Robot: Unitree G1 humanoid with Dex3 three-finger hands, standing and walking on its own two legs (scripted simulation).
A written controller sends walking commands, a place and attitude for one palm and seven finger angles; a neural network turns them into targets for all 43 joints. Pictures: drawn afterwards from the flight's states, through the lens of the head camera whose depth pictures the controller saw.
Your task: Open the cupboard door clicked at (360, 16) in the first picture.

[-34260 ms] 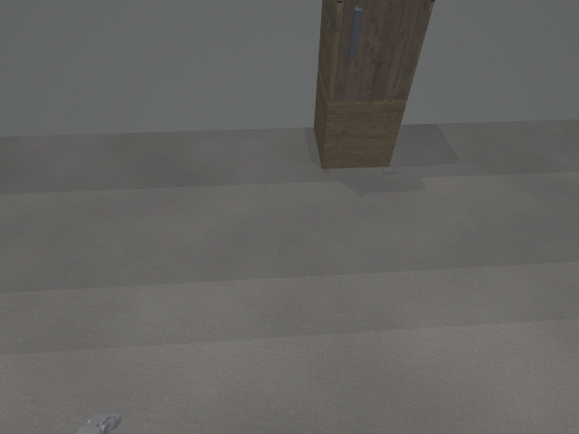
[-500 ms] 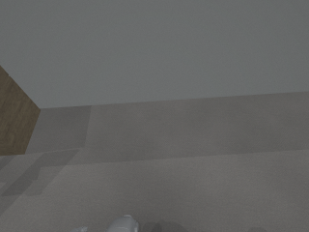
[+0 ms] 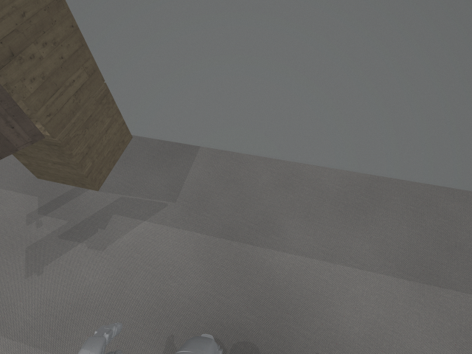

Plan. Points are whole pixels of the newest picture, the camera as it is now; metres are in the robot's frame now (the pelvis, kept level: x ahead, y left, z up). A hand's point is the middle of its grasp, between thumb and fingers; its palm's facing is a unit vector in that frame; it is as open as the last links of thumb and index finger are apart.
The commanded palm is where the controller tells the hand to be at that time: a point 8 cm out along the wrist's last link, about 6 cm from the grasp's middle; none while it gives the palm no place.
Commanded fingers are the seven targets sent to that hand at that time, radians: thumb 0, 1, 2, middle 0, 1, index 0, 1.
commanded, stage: turn to face it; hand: left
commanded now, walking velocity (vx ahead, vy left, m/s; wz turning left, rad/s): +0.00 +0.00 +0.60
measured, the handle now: out of the picture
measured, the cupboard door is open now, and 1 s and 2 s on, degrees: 54 54 54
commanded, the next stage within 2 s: take the last steps up to it in 0.98 s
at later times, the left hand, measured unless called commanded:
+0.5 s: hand out of the picture +0.01 +0.23 -0.16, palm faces +0.35 -0.90 -0.26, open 7.3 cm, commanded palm none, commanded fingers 0.00 0.90 0.90 -0.20 -0.30 -0.20 -0.30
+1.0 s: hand out of the picture -0.03 +0.14 -0.15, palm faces +0.59 -0.78 -0.22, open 7.3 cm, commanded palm none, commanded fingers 0.00 0.90 0.90 -0.20 -0.30 -0.20 -0.30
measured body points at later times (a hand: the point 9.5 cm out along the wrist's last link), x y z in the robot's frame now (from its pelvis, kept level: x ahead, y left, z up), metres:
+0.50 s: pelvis +0.01 +0.00 +0.01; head +0.06 +0.03 +0.45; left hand -0.01 +0.28 -0.14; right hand +0.19 -0.21 -0.12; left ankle -0.01 +0.11 -0.72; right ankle +0.03 -0.15 -0.66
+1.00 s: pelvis +0.04 -0.04 +0.01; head +0.09 -0.01 +0.46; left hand -0.06 +0.18 -0.14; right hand +0.28 -0.19 -0.13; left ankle -0.03 +0.06 -0.70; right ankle +0.07 -0.15 -0.72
